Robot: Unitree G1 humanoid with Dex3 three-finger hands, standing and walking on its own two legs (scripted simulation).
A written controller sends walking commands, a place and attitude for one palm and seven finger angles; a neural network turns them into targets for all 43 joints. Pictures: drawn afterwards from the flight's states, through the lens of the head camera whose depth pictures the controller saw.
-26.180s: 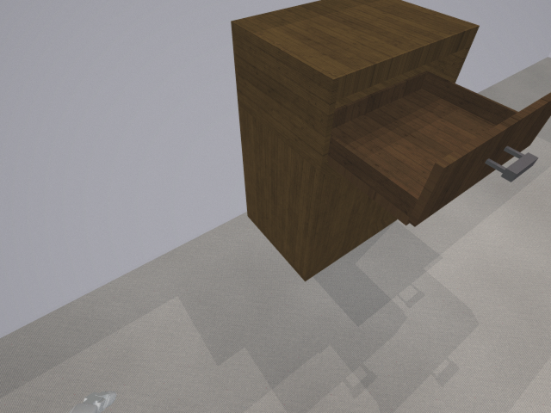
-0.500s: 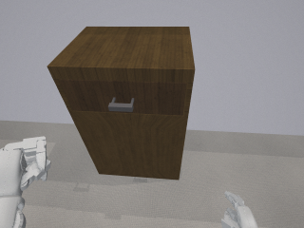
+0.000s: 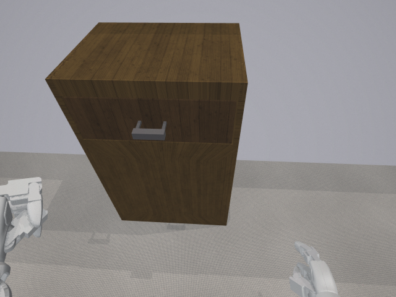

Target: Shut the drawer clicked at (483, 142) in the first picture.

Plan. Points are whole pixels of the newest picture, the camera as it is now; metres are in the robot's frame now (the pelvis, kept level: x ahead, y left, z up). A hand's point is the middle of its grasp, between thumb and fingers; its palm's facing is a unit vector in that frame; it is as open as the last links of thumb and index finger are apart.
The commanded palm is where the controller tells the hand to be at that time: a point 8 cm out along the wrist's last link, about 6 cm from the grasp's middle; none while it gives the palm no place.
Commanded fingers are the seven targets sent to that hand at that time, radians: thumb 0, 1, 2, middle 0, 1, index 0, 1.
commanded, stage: step back with the hand held close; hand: left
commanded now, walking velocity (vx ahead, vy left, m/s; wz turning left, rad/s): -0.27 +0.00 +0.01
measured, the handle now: (150, 129) +0.60 +0.21 -0.04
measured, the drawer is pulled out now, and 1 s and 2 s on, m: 0.00 0.00 0.00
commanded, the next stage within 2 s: stop stepping back and stand still in 1.04 s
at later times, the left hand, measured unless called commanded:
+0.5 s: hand out of the picture +0.12 +0.27 +0.15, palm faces +0.32 -0.81 -0.49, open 3.3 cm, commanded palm +0.06 +0.31 +0.17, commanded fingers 0.00 0.90 0.90 -1.40 -1.60 -1.40 -1.60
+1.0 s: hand out of the picture +0.03 +0.30 +0.16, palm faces +0.43 -0.81 -0.40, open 3.3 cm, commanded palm -0.05 +0.32 +0.17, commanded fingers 0.00 0.90 0.90 -1.40 -1.60 -1.40 -1.60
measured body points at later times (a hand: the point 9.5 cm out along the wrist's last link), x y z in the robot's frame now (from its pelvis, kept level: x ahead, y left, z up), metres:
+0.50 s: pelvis -0.07 +0.03 -0.01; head -0.04 +0.04 +0.44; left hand +0.10 +0.32 +0.18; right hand +0.12 -0.20 -0.08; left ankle +0.02 +0.11 -0.74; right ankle -0.05 -0.11 -0.74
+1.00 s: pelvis -0.16 +0.04 -0.01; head -0.13 +0.07 +0.44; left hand +0.00 +0.34 +0.18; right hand +0.03 -0.17 -0.08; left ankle -0.07 +0.13 -0.74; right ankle -0.17 -0.10 -0.68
